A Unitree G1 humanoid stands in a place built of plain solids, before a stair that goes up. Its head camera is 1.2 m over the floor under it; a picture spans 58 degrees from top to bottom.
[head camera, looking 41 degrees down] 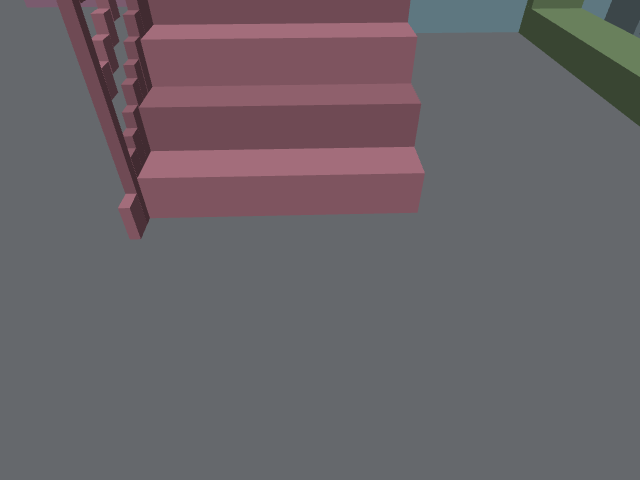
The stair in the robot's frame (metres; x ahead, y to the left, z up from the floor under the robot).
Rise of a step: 0.21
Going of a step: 0.23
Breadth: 1.26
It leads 2 degrees to the left of straight ahead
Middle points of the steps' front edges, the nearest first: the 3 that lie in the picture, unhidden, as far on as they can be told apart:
1.55 0.18 0.21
1.77 0.19 0.42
2.00 0.20 0.63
